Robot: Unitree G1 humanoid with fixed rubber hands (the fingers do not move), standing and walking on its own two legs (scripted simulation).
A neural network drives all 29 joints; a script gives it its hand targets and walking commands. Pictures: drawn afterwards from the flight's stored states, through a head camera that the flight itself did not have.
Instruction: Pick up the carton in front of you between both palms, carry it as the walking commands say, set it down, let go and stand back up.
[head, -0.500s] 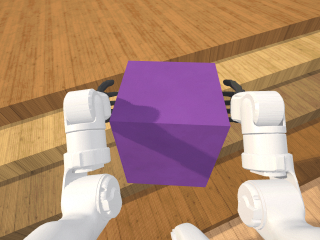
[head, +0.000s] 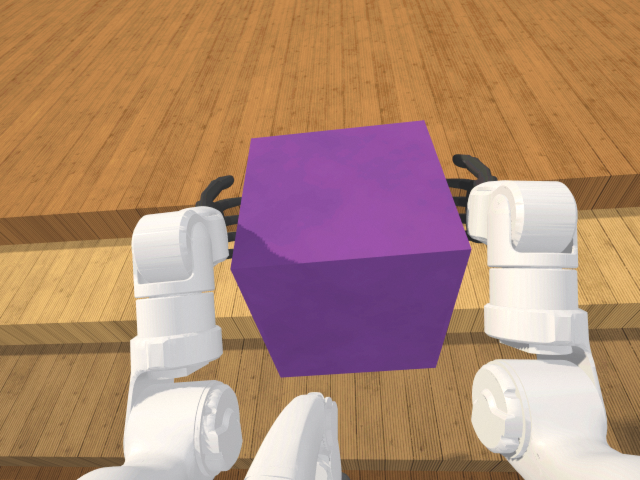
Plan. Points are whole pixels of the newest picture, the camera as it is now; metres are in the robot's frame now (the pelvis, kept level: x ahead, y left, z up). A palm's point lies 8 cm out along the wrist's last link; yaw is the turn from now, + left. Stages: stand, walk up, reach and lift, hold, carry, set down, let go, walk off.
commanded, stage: carry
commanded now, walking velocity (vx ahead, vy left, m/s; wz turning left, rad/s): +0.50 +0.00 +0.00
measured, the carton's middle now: (347, 258) +0.39 +0.02 +0.08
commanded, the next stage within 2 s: none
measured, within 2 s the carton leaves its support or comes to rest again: neither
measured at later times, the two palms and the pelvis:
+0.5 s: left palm out of the picture +0.68 +0.16 +0.36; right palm out of the picture +0.74 -0.13 +0.38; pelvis +0.33 -0.04 +0.19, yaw +5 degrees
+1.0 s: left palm out of the picture +1.00 +0.18 +0.45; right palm out of the picture +1.00 -0.12 +0.45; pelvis +0.62 +0.04 +0.29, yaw +6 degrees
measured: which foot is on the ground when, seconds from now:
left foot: up 0.00-0.00, down 0.02-0.40, up 0.42-0.88, down 0.90-1.00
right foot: down 0.00-0.06, up 0.08-0.36, down 0.38-0.96, up 0.98-1.00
